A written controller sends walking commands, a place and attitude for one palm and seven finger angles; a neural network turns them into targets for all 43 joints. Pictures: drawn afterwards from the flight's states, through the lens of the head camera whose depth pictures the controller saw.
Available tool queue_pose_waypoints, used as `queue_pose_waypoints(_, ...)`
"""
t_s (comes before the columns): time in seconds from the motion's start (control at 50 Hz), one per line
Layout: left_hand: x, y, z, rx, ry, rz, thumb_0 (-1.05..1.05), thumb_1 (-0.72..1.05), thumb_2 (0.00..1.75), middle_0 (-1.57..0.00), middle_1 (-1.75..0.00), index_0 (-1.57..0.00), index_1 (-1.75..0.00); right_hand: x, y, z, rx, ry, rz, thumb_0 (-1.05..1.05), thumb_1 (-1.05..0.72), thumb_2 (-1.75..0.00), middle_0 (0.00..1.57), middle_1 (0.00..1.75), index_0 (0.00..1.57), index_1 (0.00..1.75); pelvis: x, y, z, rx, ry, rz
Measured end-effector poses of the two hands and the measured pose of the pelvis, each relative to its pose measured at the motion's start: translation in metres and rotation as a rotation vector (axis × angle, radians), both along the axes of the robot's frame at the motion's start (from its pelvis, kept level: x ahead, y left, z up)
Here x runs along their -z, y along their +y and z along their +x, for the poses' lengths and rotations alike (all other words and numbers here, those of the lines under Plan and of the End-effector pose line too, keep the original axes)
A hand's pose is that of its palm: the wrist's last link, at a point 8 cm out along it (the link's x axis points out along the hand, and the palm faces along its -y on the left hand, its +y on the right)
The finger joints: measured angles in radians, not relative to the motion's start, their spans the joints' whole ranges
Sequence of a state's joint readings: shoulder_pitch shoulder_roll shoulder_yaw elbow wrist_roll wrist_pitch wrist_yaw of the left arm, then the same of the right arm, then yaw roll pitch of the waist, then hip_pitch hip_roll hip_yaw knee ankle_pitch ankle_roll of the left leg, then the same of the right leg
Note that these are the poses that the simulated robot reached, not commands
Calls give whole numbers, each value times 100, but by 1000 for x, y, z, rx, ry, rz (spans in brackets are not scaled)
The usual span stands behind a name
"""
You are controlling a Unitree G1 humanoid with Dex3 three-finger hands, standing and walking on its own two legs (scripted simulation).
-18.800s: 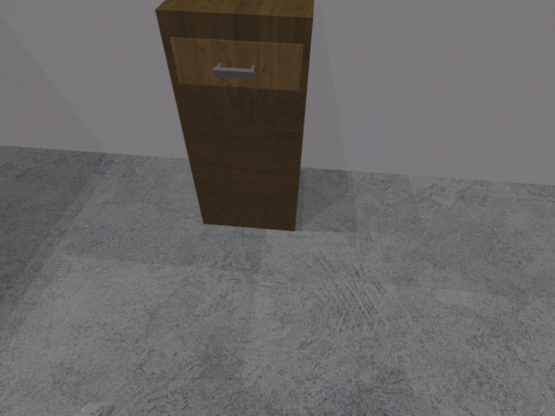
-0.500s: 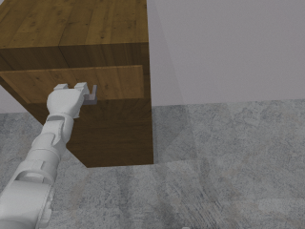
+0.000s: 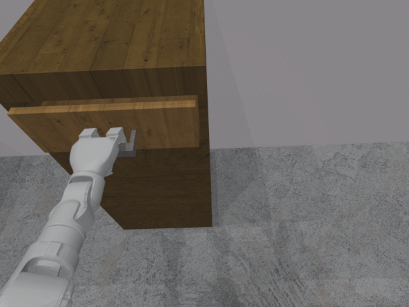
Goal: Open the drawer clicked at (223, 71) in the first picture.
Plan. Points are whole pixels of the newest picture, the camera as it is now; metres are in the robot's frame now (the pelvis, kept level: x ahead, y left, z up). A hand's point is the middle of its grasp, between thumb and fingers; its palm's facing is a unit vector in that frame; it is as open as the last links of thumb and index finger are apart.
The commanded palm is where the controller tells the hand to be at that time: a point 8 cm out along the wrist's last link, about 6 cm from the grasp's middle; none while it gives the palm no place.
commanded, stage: pull the drawer open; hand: left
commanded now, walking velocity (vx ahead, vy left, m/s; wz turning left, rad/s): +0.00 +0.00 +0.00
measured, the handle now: (109, 142) +0.45 +0.23 +0.03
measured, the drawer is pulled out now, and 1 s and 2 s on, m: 0.03 0.15 0.27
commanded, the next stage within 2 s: none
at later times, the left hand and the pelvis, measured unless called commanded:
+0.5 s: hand (101, 188) +0.35 +0.23 +0.01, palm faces -0.05 -0.04 -1.00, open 5.5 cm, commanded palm +0.32 +0.22 +0.07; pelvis +0.00 -0.01 +0.00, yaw +1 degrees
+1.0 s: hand (95, 218) +0.28 +0.22 +0.01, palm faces -0.03 -0.06 -1.00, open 5.6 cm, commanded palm +0.25 +0.23 +0.07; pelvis +0.00 -0.01 +0.00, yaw +1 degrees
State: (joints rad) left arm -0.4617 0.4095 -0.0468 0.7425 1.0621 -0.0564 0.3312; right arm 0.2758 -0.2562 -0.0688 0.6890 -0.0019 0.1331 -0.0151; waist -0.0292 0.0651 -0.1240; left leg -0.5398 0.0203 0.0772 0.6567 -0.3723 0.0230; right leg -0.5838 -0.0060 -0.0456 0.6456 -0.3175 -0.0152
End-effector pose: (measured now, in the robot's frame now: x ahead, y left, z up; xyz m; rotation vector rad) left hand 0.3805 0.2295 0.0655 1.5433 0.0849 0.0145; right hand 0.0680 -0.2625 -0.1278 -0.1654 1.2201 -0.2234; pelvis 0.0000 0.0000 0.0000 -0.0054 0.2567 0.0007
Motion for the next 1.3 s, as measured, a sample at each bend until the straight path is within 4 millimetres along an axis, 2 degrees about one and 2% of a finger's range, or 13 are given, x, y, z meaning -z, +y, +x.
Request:
queue_pose_waypoints(0.26,0,-2,-31,-15,-7,0,1,73,83,-33,-134,-41,-135,-7,4,48,-70,-104,5,0,-90,-90,20,30,20,30,-2,-3,3,-14,-36,4)
queue_pose_waypoints(0.38,0,-3,-41,-23,-2,0,1,73,83,-32,-134,-41,-135,-10,6,64,-91,-146,7,0,-90,-90,20,30,20,30,-3,-6,3,-15,-48,6)
queue_pose_waypoints(0.54,0,-4,-56,-36,2,-13,2,73,82,-31,-134,-42,-135,-12,8,73,-101,-177,17,0,-90,-90,20,30,20,30,-3,-8,5,-11,-58,9)
queue_pose_waypoints(1.3,-1,-8,-156,-68,-12,-44,4,71,82,-31,-134,-42,-135,-27,25,121,-206,-338,44,1,-90,-90,20,30,20,30,-2,-14,1,-1,-113,19)
